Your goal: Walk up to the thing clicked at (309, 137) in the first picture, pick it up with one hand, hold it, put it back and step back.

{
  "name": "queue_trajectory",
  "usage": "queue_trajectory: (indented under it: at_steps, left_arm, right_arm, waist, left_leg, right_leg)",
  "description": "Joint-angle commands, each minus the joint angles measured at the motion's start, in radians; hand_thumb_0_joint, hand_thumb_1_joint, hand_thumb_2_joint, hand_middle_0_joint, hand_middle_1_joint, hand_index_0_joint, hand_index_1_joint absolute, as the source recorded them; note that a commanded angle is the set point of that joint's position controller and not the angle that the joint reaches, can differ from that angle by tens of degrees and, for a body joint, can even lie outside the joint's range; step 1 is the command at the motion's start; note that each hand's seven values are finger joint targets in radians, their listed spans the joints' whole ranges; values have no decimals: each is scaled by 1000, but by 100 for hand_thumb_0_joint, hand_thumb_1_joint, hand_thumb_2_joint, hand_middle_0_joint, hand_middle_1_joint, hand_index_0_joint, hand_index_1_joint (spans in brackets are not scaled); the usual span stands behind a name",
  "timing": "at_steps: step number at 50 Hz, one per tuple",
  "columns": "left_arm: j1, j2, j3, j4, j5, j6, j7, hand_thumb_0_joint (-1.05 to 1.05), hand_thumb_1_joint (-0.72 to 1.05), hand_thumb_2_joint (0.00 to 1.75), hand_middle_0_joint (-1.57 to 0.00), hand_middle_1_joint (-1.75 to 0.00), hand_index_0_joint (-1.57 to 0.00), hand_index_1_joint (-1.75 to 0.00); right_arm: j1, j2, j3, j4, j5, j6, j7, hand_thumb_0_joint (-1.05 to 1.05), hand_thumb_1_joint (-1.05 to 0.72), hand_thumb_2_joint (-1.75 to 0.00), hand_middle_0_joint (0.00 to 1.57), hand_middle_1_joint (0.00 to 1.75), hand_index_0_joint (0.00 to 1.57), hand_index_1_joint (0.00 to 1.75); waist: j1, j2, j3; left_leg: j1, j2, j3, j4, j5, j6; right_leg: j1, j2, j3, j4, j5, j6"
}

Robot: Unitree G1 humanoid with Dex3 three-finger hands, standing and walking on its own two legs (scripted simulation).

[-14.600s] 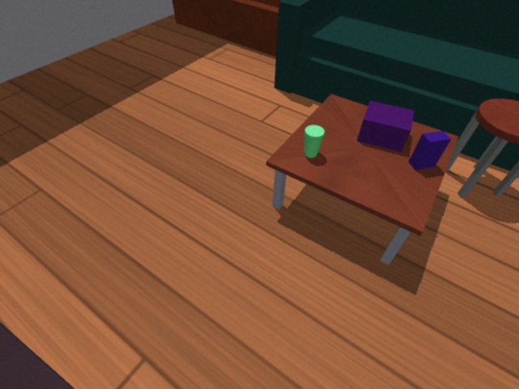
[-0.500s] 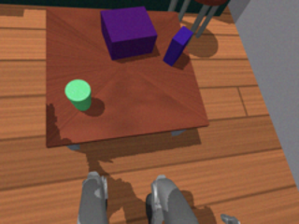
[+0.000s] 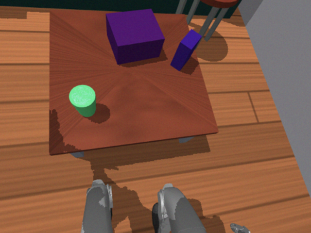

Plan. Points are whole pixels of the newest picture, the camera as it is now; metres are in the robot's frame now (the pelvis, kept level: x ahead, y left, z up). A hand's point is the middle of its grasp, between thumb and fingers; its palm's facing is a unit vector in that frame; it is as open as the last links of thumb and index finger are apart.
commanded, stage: go down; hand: left
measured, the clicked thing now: (85, 103) +0.53 +0.19 -0.25
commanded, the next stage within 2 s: approach in 0.46 s
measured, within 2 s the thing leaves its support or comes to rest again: neither
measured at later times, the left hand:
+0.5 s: hand out of the picture +0.47 +0.38 +0.07, palm faces +0.24 -0.97 -0.03, open 17.6 cm
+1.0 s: hand (25, 91) +0.49 +0.32 -0.10, palm faces +0.17 -0.98 +0.04, open 17.7 cm
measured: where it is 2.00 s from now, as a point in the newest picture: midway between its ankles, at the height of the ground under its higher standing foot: (133, 230)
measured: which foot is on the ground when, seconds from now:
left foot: down 0.00-1.00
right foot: down 0.00-1.00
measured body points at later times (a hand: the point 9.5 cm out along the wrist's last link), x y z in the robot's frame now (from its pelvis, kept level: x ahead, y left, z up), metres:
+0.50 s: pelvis -0.01 +0.00 -0.01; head +0.18 +0.06 +0.40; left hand +0.45 +0.43 +0.07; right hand +0.04 -0.27 -0.10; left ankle +0.06 +0.12 -0.60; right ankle +0.00 -0.15 -0.60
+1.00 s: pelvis -0.03 +0.00 -0.10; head +0.20 +0.07 +0.28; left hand +0.48 +0.37 -0.10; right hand +0.04 -0.28 -0.19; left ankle +0.06 +0.12 -0.60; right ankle +0.00 -0.15 -0.60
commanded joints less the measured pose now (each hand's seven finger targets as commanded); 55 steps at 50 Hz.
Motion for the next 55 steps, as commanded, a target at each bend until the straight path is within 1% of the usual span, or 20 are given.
queue_trajectory:
  at_steps: [1, 2, 4, 8, 16, 19, 23, 28, 29, 30, 34, 35, 37, 40, 44, 46, 51, 53, 54, 55]
  left_arm:
    - [-250, 341, 17, -168, -32, -58, -5, 0, -60, 8, -3, -12, -5, -10]
    - [-246, 305, -3, -139, -35, -56, -12, 0, -61, 9, -3, -13, -5, -11]
    - [-278, 354, 14, -176, -34, -68, -13, 0, -61, 7, -3, -13, -6, -11]
    - [-317, 346, 8, -197, -42, -87, -18, 0, -61, 8, -3, -13, -6, -11]
    - [-354, 439, 46, -257, -17, -88, -1, 0, -60, 10, -3, -13, -5, -11]
    - [-343, 441, 51, -239, -14, -79, 7, 0, -60, 9, -3, -13, -5, -11]
    - [-333, 437, 43, -218, -9, -65, 14, 0, -59, 9, -3, -13, -5, -11]
    - [-279, 347, -2, -128, -16, -56, 0, 0, -61, 8, -3, -15, -6, -12]
    - [-280, 334, -14, -119, -14, -58, -4, 0, -61, 0, -4, -7, -8, -4]
    - [-278, 342, -5, -123, -19, -62, -3, 0, -61, 0, -4, -8, -8, -4]
    - [-298, 246, -30, -74, -67, -87, -18, 0, -61, 0, -4, -8, -8, -5]
    - [-306, 257, -15, -68, -72, -97, -15, 0, -61, 0, -4, -8, -8, -4]
    - [-318, 230, -30, -35, -72, -118, -4, 0, -61, 0, -3, -8, -7, -5]
    - [-352, 199, -62, -19, -46, -164, 16, 0, -61, 1, -2, -8, -6, -5]
    - [-418, 287, -13, -96, -12, -248, 46, 0, -61, 4, -1, -8, -4, -5]
    - [-496, 285, -11, -188, -11, -281, 50, 0, -61, 4, -1, -8, -4, -6]
    - [-561, 253, -26, -190, 25, -277, 106, 0, -61, 11, -1, -11, -3, -10]
    - [-591, 219, -49, -185, 42, -267, 134, 0, -58, 22, -13, -22, -14, -21]
    - [-605, 164, -74, -150, 45, -257, 150, 0, -57, 25, -17, -28, -19, -27]
    - [-636, 164, -78, -174, 49, -253, 169, 0, -57, 27, -20, -30, -22, -29]
  right_arm:
    - [180, -207, -78, -29, -2, -7, -16, 0, -91, -90, 20, 30, 20, 30]
    - [184, -211, -81, -25, -2, -10, -14, 0, -91, -90, 20, 30, 20, 30]
    - [179, -220, -87, -35, -2, -13, -14, 0, -90, -89, 20, 30, 20, 30]
    - [179, -220, -87, -41, -2, -19, -10, 0, -90, -89, 20, 30, 20, 30]
    - [180, -223, -80, -43, -9, -7, -9, 0, -90, -89, 20, 30, 20, 30]
    - [179, -220, -77, -30, -7, 1, -9, 0, -90, -89, 20, 30, 20, 30]
    - [182, -215, -73, -34, -5, 3, -11, 0, -91, -89, 20, 30, 20, 30]
    - [167, -218, -81, -52, 3, -5, -9, 0, -90, -89, 20, 30, 20, 30]
    - [164, -216, -79, -58, 2, -6, -8, 0, -87, -88, 20, 30, 20, 30]
    - [158, -223, -81, -71, 3, -9, -6, 0, -87, -88, 20, 30, 20, 30]
    - [164, -223, -75, -76, 5, -22, 3, 0, -87, -88, 20, 30, 20, 30]
    - [157, -224, -73, -85, 6, -26, 4, 0, -87, -88, 20, 30, 20, 30]
    - [159, -221, -66, -79, -1, -30, 9, 0, -87, -88, 20, 30, 20, 30]
    - [149, -223, -64, -75, -20, -31, 21, 0, -87, -88, 20, 30, 20, 30]
    - [137, -224, -55, -86, -50, -17, 43, 0, -87, -89, 20, 30, 20, 30]
    - [128, -231, -60, -99, -65, -7, 50, 0, -88, -89, 20, 30, 20, 30]
    - [136, -236, -62, -74, -93, 25, 68, 0, -89, -89, 20, 30, 20, 30]
    - [127, -226, -60, -71, -102, 39, 73, 0, -89, -90, 20, 30, 20, 30]
    - [128, -222, -61, -68, -103, 45, 77, 0, -90, -90, 20, 30, 20, 30]
    - [126, -217, -56, -73, -105, 50, 80, 0, -90, -90, 20, 30, 20, 30]
  waist:
    - [34, 248, -498]
    - [21, 242, -485]
    - [28, 239, -484]
    - [12, 234, -508]
    - [43, 327, -605]
    - [47, 335, -581]
    - [35, 291, -552]
    - [10, 228, -456]
    - [4, 237, -433]
    - [11, 223, -431]
    - [-20, 198, -415]
    - [-13, 195, -425]
    - [-25, 201, -434]
    - [-28, 244, -455]
    - [0, 338, -578]
    - [2, 408, -701]
    - [-4, 495, -809]
    - [-16, 501, -816]
    - [-34, 466, -787]
    - [-39, 452, -778]
  left_leg:
    - [642, -26, -30, -131, 364, 34]
    - [653, -21, -38, -128, 385, 32]
    - [639, -21, -34, -122, 371, 33]
    - [624, -22, -32, -115, 325, 35]
    - [686, -26, -32, -118, 343, 27]
    - [688, -23, -40, -135, 286, 23]
    - [626, -27, -26, -128, 306, 34]
    - [568, -23, -29, -127, 249, 37]
    - [552, -21, -35, -126, 242, 35]
    - [542, -19, -39, -127, 227, 34]
    - [506, -11, -61, -70, 257, 29]
    - [495, -11, -64, -59, 255, 29]
    - [457, -15, -59, -15, 247, 31]
    - [422, -11, -74, 49, 224, 26]
    - [396, -2, -89, 156, 269, 15]
    - [466, 5, -101, 188, 309, 6]
    - [484, 12, -99, 276, 399, -4]
    - [435, 11, -82, 328, 381, 2]
    - [378, 9, -77, 348, 334, 6]
    - [315, 8, -73, 361, 285, 8]
  right_leg:
    - [29, 19, 10, -167, 307, -52]
    - [-1, 19, 3, -161, 310, -53]
    - [-3, 18, 8, -160, 305, -51]
    - [1, 16, 15, -153, 290, -50]
    - [12, 13, 16, -142, 282, -56]
    - [-17, 16, 16, -139, 229, -58]
    - [40, 17, 20, -156, 276, -54]
    - [-6, 19, 19, -158, 244, -51]
    - [-25, 16, 15, -150, 238, -53]
    - [-27, 16, 14, -145, 228, -52]
    - [-113, 18, 1, -83, 238, -53]
    - [-133, 19, 1, -69, 232, -53]
    - [-177, 17, 4, -34, 227, -55]
    - [-309, 14, 5, 51, 187, -60]
    - [-406, 13, 4, 190, 183, -68]
    - [-439, 15, 1, 245, 184, -72]
    - [-504, 17, 1, 346, 221, -76]
    - [-522, 20, 6, 371, 222, -74]
    - [-537, 22, 4, 378, 207, -73]
    - [-531, 24, 2, 392, 195, -72]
